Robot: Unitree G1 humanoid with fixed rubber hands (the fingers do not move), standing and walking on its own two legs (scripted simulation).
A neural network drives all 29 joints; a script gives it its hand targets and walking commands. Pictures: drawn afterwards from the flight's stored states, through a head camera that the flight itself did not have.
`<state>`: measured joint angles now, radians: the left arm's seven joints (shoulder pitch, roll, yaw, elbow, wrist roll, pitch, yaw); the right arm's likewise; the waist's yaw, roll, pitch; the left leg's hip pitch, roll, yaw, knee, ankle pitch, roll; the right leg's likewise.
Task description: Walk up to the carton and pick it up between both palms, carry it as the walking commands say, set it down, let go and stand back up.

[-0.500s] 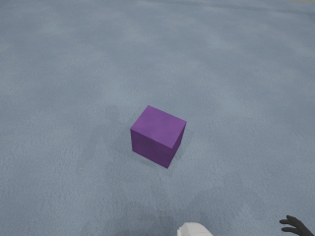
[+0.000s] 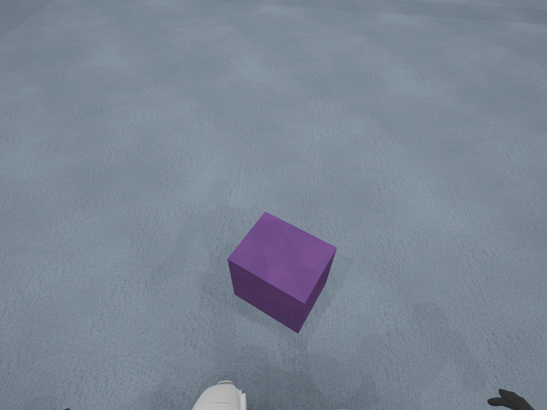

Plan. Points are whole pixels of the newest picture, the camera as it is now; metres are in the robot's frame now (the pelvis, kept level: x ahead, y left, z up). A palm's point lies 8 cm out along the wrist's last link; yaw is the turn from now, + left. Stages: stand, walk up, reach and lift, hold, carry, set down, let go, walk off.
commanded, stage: walk up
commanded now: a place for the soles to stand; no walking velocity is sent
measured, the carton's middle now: (281, 272) +0.62 +0.00 -0.62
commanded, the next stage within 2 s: none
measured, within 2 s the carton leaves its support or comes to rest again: neither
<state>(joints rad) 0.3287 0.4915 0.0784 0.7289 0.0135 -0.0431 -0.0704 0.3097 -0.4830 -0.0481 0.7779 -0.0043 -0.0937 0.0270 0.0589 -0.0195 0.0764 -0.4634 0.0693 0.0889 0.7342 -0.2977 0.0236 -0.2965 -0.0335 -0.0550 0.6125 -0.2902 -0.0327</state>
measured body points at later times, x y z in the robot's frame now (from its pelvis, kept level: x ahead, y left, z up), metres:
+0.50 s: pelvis +0.13 -0.05 +0.00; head +0.14 -0.04 +0.44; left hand +0.18 +0.31 -0.09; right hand +0.22 -0.39 -0.09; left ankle +0.19 +0.08 -0.69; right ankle +0.16 -0.19 -0.73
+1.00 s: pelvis +0.23 -0.10 -0.02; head +0.25 -0.11 +0.43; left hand +0.32 +0.23 -0.11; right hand +0.32 -0.43 -0.12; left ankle +0.25 +0.07 -0.73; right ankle +0.28 -0.22 -0.73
